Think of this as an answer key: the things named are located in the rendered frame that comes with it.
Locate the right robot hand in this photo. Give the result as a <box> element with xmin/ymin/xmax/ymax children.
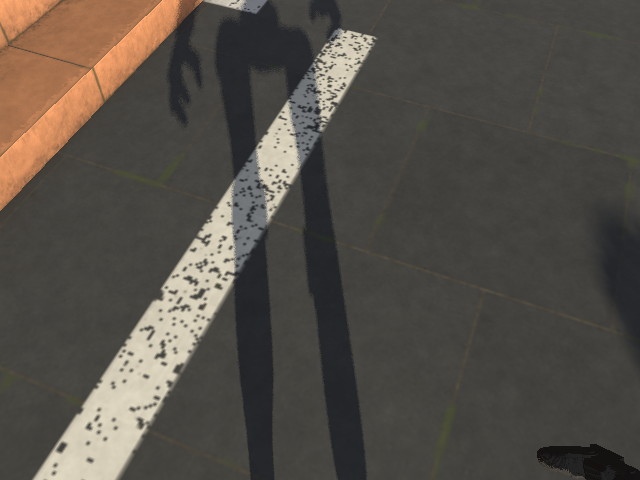
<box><xmin>537</xmin><ymin>444</ymin><xmax>640</xmax><ymax>480</ymax></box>

